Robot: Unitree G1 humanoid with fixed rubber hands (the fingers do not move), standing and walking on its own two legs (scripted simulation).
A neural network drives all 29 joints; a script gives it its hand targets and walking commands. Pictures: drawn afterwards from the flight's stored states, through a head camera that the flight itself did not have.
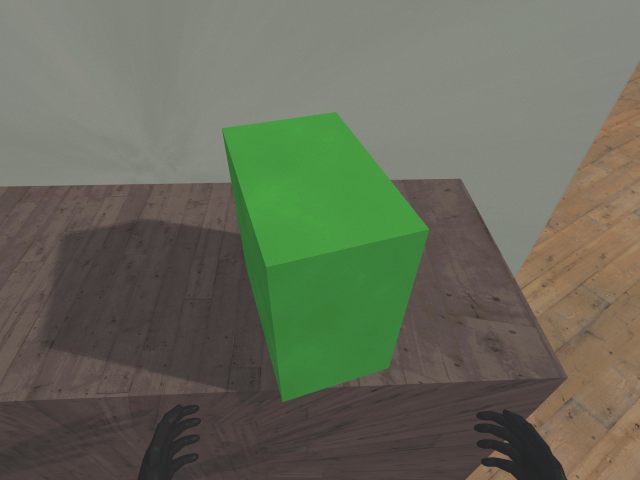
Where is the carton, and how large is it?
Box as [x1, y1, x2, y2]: [222, 112, 428, 401]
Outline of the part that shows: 336,112 222,128 246,267 282,401 388,367 428,231 428,228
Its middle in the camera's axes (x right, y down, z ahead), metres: -0.01 +0.02 +0.54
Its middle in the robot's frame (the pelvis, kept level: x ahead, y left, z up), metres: +0.41 +0.06 +0.08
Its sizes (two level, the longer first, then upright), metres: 0.260 0.162 0.278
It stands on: a pedestal, 0.73 m high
